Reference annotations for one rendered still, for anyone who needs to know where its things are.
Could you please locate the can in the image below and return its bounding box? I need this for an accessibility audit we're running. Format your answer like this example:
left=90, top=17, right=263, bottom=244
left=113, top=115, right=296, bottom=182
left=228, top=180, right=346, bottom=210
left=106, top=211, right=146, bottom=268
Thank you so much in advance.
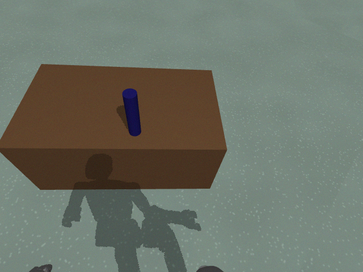
left=122, top=88, right=141, bottom=136

